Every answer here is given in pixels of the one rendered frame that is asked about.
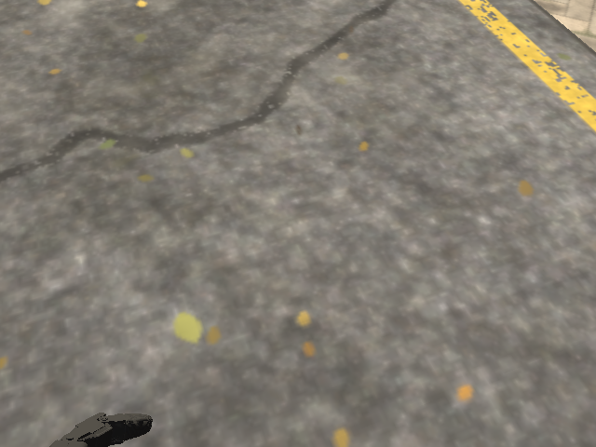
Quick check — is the robot left hand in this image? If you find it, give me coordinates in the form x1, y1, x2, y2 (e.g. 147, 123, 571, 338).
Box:
49, 413, 153, 447

